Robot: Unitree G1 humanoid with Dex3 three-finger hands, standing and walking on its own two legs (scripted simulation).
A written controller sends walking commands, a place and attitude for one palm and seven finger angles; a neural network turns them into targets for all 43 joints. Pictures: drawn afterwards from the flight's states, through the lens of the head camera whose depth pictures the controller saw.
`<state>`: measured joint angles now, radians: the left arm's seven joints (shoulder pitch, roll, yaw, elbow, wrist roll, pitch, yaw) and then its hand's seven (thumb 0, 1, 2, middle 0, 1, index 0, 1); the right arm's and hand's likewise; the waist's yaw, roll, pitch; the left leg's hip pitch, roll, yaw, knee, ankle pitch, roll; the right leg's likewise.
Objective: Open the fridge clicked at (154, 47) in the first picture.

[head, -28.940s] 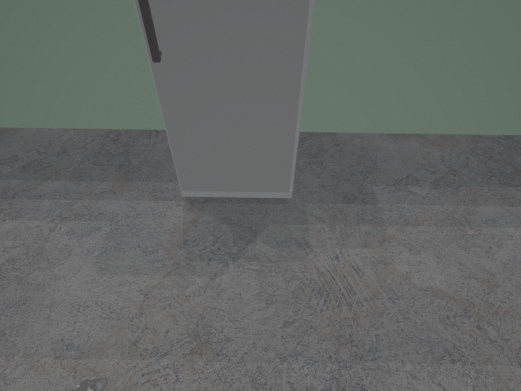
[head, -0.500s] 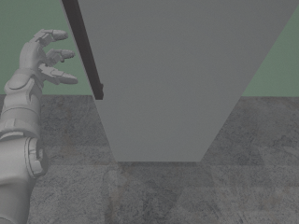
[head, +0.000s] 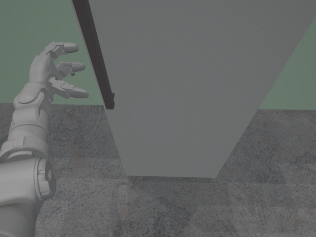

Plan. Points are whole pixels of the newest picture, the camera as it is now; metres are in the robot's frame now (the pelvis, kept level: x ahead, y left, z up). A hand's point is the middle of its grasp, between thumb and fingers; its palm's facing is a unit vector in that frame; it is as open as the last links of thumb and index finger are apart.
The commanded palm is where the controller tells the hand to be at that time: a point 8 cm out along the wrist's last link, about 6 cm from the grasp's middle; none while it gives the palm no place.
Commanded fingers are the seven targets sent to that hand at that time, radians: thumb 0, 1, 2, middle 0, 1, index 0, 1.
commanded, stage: move the hooked fingers beside the handle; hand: left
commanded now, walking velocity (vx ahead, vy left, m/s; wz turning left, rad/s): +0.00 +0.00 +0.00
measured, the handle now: (97, 50) +0.52 +0.15 +0.21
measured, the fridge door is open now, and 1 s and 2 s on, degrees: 0 0 0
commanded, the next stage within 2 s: feel for the door with the fingertips in 0.18 s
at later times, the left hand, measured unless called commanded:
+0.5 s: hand (84, 69) +0.48 +0.18 +0.18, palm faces -0.05 -1.00 +0.01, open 14.0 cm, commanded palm +0.45 +0.23 +0.18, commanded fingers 0.00 -0.50 0.30 -0.30 -1.20 -0.30 -1.20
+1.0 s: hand (84, 66) +0.48 +0.17 +0.19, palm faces -0.03 -1.00 +0.01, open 13.9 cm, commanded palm +0.46 +0.23 +0.18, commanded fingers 0.00 -0.50 0.30 -0.30 -1.20 -0.30 -1.20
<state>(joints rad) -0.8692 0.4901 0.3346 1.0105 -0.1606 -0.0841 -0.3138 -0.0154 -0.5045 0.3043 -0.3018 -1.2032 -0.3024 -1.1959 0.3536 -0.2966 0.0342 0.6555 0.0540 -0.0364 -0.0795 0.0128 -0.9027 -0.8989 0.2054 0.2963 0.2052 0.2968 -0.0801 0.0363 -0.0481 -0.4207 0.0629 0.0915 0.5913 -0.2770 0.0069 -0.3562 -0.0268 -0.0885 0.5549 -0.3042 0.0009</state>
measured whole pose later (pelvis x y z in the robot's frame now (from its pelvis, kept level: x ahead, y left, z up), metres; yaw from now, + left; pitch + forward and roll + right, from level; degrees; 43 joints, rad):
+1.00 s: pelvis +0.00 +0.00 +0.00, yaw +0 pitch +7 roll -1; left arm -0.99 0.46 0.31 1.12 -0.15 -0.11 -0.27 -0.02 -0.50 0.30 -0.33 -1.22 -0.32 -1.21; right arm 0.35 -0.29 0.04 0.68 0.05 -0.05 -0.07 0.01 -0.90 -0.90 0.21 0.30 0.21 0.30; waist -0.10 0.03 -0.04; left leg -0.45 0.06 0.08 0.60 -0.27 0.01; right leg -0.38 -0.03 -0.09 0.57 -0.31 0.00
